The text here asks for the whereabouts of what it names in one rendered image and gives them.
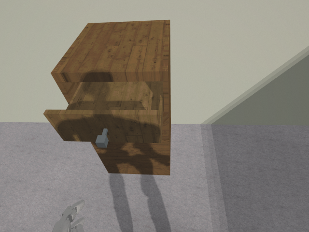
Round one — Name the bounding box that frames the handle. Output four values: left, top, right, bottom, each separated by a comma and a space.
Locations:
95, 129, 109, 148

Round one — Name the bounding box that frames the drawer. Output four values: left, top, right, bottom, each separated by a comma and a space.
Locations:
43, 81, 164, 143

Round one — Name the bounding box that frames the robot left hand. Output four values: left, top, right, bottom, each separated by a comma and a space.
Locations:
52, 200, 85, 232

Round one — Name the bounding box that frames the cabinet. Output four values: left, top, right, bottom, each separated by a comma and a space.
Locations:
51, 20, 171, 175

